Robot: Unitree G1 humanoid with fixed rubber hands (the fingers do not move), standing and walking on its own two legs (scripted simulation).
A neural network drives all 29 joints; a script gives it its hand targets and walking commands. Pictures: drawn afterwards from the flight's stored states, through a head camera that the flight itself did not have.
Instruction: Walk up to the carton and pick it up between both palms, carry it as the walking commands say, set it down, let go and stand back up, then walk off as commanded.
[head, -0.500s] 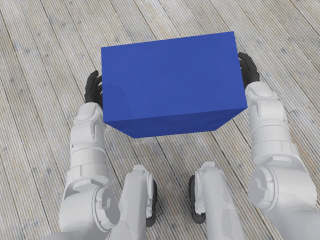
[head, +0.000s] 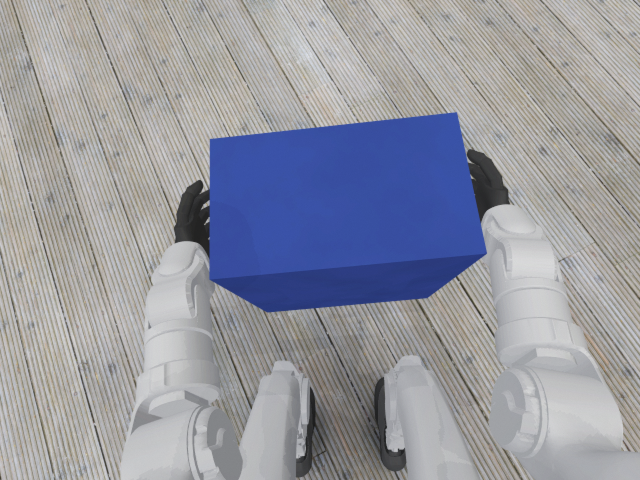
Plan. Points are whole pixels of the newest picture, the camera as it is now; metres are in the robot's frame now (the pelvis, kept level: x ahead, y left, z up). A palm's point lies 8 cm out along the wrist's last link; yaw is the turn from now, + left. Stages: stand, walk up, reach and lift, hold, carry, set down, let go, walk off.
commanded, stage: reach and lift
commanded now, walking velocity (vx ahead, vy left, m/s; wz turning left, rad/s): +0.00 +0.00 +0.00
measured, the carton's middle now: (340, 234) +0.43 +0.00 -0.12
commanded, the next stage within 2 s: none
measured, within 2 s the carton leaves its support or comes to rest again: neither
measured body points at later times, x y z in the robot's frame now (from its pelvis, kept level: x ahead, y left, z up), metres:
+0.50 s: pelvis +0.02 +0.00 +0.07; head +0.19 -0.01 +0.48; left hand +0.40 +0.19 +0.01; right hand +0.43 -0.18 +0.01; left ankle +0.07 +0.12 -0.58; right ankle +0.08 -0.10 -0.58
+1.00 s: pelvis +0.04 +0.00 +0.13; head +0.17 -0.01 +0.56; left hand +0.37 +0.20 +0.09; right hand +0.40 -0.18 +0.08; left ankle +0.07 +0.12 -0.58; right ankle +0.08 -0.10 -0.58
